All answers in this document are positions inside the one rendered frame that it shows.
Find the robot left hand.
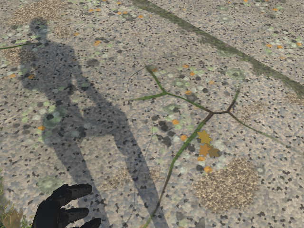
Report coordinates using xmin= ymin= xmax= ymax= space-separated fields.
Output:
xmin=29 ymin=183 xmax=102 ymax=228

